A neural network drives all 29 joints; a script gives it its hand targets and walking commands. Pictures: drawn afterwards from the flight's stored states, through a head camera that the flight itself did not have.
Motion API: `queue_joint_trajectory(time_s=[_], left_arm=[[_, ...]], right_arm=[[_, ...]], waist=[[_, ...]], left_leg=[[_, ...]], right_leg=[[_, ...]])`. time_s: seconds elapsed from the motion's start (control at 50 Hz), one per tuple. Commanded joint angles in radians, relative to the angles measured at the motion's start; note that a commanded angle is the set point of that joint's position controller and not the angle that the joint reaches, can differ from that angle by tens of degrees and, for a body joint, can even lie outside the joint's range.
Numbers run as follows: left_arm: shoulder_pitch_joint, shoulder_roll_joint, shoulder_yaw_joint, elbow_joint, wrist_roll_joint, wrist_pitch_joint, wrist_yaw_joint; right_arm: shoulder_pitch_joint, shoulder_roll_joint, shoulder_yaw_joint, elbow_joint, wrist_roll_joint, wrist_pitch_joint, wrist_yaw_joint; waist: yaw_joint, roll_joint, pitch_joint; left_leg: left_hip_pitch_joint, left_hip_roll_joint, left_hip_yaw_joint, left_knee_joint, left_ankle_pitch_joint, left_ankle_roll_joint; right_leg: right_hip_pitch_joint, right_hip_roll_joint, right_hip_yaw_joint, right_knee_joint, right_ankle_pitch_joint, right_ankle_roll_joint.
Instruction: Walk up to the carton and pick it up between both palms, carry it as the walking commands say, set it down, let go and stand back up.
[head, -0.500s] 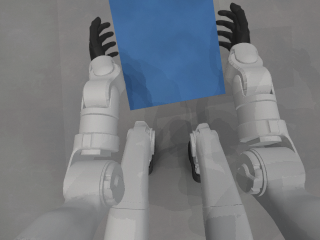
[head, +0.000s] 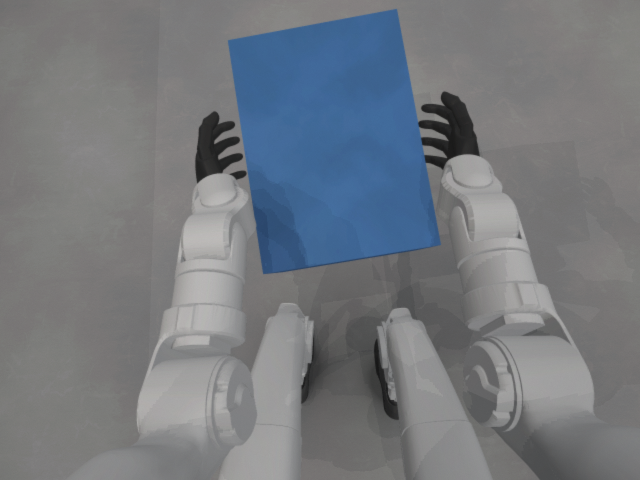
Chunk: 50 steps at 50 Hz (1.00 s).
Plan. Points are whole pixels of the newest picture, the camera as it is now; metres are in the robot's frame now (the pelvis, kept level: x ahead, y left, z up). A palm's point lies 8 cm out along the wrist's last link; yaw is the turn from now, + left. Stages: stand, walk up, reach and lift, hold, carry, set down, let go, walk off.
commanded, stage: reach and lift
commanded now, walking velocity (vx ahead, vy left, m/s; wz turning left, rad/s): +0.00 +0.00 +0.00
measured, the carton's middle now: (332, 157) +0.50 +0.01 -0.11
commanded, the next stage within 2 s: none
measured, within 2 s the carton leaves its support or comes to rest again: neither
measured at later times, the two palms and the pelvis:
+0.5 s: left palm (195, 143) +0.43 +0.14 +0.08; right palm (531, 120) +0.44 -0.16 +0.09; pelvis +0.10 +0.00 +0.10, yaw -1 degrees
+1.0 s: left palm (148, 102) +0.42 +0.15 +0.16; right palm (578, 79) +0.42 -0.15 +0.16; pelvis +0.12 +0.00 +0.13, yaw +0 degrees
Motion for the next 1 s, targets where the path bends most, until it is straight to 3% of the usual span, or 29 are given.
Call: queue_joint_trajectory(time_s=[0.0, 0.08, 0.12, 0.18, 0.24, 0.3, 0.36, 0.44, 0.5, 0.56, 0.62, 0.68, 0.74, 0.8, 0.92, 0.98], left_arm=[[-0.736, -1.084, -0.621, -0.008, -0.118, -0.045, -0.545], [-0.586, -1.115, -0.472, 0.176, -0.030, -0.048, -0.563], [-0.516, -1.133, -0.378, 0.277, 0.013, -0.046, -0.573], [-0.498, -1.165, -0.298, 0.305, 0.038, -0.040, -0.593], [-0.425, -1.143, -0.277, 0.289, 0.055, -0.035, -0.598], [-0.278, -1.106, -0.286, 0.258, 0.074, -0.036, -0.590], [-0.168, -1.092, -0.348, 0.159, 0.060, -0.051, -0.576], [-0.118, -1.086, -0.479, -0.033, 0.011, -0.078, -0.556], [-0.093, -1.072, -0.558, -0.130, -0.010, -0.081, -0.550], [-0.089, -1.060, -0.606, -0.172, -0.025, -0.066, -0.563], [-0.086, -1.074, -0.632, -0.147, -0.050, -0.040, -0.589], [-0.081, -1.089, -0.626, -0.077, -0.051, -0.007, -0.620], [-0.099, -1.089, -0.613, -0.058, -0.053, 0.024, -0.639], [-0.107, -1.070, -0.587, -0.080, -0.051, 0.050, -0.641], [-0.033, -1.077, -0.543, -0.136, -0.044, 0.121, -0.618], [-0.015, -1.113, -0.558, -0.168, -0.058, 0.163, -0.604]], right_arm=[[-0.674, 1.118, 0.517, -0.061, 0.144, -0.062, 0.426], [-0.564, 1.146, 0.382, 0.092, 0.074, -0.065, 0.438], [-0.504, 1.131, 0.293, 0.169, 0.023, -0.064, 0.446], [-0.460, 1.099, 0.181, 0.225, -0.044, -0.057, 0.458], [-0.372, 1.078, 0.141, 0.240, -0.079, -0.050, 0.461], [-0.229, 1.077, 0.175, 0.218, -0.081, -0.044, 0.465], [-0.105, 1.076, 0.272, 0.146, -0.051, -0.049, 0.468], [-0.063, 1.100, 0.465, -0.028, 0.035, -0.073, 0.469], [-0.092, 1.135, 0.599, -0.148, 0.086, -0.085, 0.460], [-0.086, 1.138, 0.644, -0.201, 0.091, -0.082, 0.444], [-0.043, 1.124, 0.618, -0.213, 0.069, -0.066, 0.422], [0.024, 1.100, 0.543, -0.164, 0.023, -0.034, 0.409], [0.055, 1.092, 0.489, -0.120, 0.000, 0.011, 0.415], [0.064, 1.113, 0.474, -0.101, 0.005, 0.055, 0.430], [0.057, 1.136, 0.533, -0.145, 0.071, 0.133, 0.466], [0.023, 1.126, 0.562, -0.202, 0.098, 0.162, 0.483]], waist=[[-0.008, -0.014, -1.647], [0.003, -0.020, -1.286], [-0.004, -0.016, -1.052], [-0.036, -0.011, -0.881], [-0.047, -0.012, -0.841], [-0.030, -0.004, -0.839], [-0.006, 0.013, -0.886], [0.039, -0.003, -0.974], [0.071, -0.050, -1.031], [0.067, -0.073, -1.049], [0.021, -0.060, -1.028], [-0.049, -0.037, -0.951], [-0.082, -0.016, -0.877], [-0.061, -0.018, -0.835], [0.028, -0.011, -0.767], [0.041, 0.005, -0.733]], left_leg=[[0.515, -0.061, 0.010, -0.228, -0.052, 0.011], [0.462, -0.057, 0.014, -0.293, -0.052, 0.019], [0.440, -0.057, 0.017, -0.352, -0.116, 0.019], [0.472, -0.051, 0.010, -0.440, -0.169, 0.011], [0.545, -0.050, 0.004, -0.485, -0.044, 0.003], [0.631, -0.054, 0.005, -0.523, 0.201, 0.004], [0.721, -0.057, -0.009, -0.563, 0.412, -0.001], [0.828, -0.056, -0.035, -0.601, 0.568, -0.003], [0.864, -0.058, -0.034, -0.621, 0.555, 0.004], [0.861, -0.060, -0.021, -0.638, 0.495, 0.010], [0.856, -0.057, -0.011, -0.656, 0.440, 0.010], [0.839, -0.049, -0.002, -0.692, 0.376, 0.007], [0.832, -0.050, 0.006, -0.735, 0.326, 0.002], [0.838, -0.055, 0.018, -0.765, 0.318, 0.001], [0.911, -0.052, 0.021, -0.812, 0.376, 0.001], [0.977, -0.042, 0.013, -0.831, 0.381, -0.006]], right_leg=[[0.257, 0.063, -0.021, -0.249, -0.003, -0.044], [0.180, 0.051, -0.029, -0.314, -0.036, -0.039], [0.153, 0.044, -0.024, -0.377, -0.105, -0.045], [0.195, 0.042, -0.019, -0.459, -0.130, -0.060], [0.279, 0.046, -0.014, -0.501, 0.000, -0.065], [0.372, 0.048, 0.005, -0.550, 0.210, -0.068], [0.470, 0.049, 0.024, -0.585, 0.402, -0.068], [0.560, 0.044, 0.048, -0.624, 0.550, -0.059], [0.620, 0.042, 0.059, -0.647, 0.566, -0.053], [0.665, 0.035, 0.065, -0.674, 0.538, -0.048], [0.702, 0.024, 0.071, -0.711, 0.510, -0.043], [0.717, 0.015, 0.065, -0.760, 0.468, -0.041], [0.747, 0.018, 0.041, -0.799, 0.425, -0.041], [0.786, 0.019, 0.024, -0.827, 0.428, -0.035], [0.840, 0.023, 0.012, -0.866, 0.454, -0.029], [0.840, 0.028, 0.007, -0.882, 0.409, -0.037]])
